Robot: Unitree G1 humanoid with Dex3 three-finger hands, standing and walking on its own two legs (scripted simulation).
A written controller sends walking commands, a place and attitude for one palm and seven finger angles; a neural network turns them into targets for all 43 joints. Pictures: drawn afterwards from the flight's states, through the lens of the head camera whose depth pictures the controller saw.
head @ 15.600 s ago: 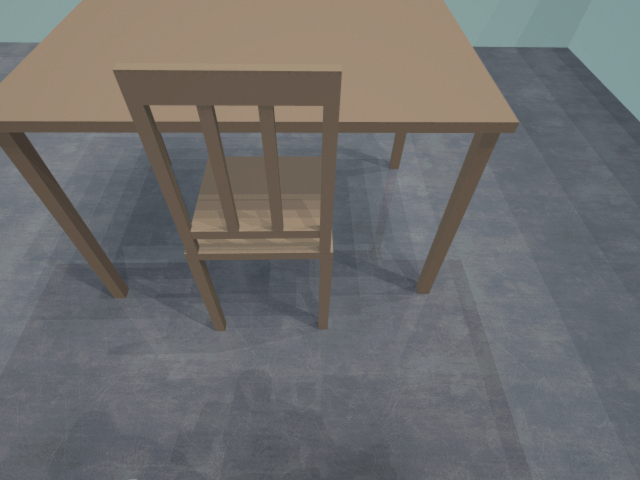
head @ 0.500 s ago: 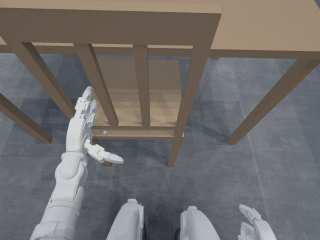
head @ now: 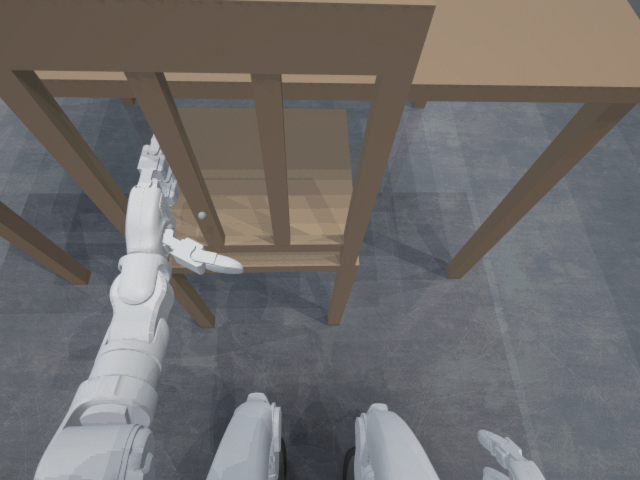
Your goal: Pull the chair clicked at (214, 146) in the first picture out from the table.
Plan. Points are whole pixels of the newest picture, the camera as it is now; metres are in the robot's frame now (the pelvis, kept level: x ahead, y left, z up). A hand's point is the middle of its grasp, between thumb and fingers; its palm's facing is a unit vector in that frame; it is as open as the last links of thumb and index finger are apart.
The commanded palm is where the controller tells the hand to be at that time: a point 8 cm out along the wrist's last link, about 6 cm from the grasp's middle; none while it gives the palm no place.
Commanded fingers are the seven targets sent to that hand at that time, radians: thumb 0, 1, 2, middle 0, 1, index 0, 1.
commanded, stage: push the fingers through the gap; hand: left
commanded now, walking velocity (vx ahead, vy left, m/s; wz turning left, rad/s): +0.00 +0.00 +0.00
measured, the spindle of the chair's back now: (190, 179) +0.47 +0.17 +0.04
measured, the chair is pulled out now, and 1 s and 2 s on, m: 0.00 0.00 0.02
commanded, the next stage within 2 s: hook a spindle and tug to test in 0.52 s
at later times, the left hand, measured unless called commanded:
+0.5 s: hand (205, 211) +0.43 +0.15 +0.03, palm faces +0.03 -1.00 -0.05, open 17.0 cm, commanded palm +0.41 +0.19 +0.02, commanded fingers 0.00 -0.50 0.30 -0.06 -0.08 -0.06 -0.08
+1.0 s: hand (204, 207) +0.44 +0.15 +0.02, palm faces +0.04 -1.00 -0.04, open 15.2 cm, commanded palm +0.42 +0.19 +0.02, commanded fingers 0.00 -0.22 0.42 -0.41 -1.18 -0.41 -1.18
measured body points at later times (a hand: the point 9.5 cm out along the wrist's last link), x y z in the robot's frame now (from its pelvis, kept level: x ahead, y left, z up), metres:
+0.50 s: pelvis +0.00 +0.00 +0.00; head +0.13 +0.01 +0.43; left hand +0.42 +0.20 +0.03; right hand +0.08 -0.26 -0.12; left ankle +0.05 +0.10 -0.62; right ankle +0.02 -0.11 -0.62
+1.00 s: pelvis +0.00 +0.00 +0.00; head +0.14 +0.02 +0.43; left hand +0.43 +0.20 +0.03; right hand +0.09 -0.26 -0.12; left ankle +0.05 +0.10 -0.62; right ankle +0.02 -0.11 -0.62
